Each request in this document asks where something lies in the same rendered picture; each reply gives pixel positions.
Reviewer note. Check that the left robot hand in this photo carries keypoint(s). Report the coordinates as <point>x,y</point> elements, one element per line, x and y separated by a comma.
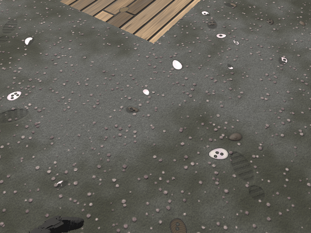
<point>58,224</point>

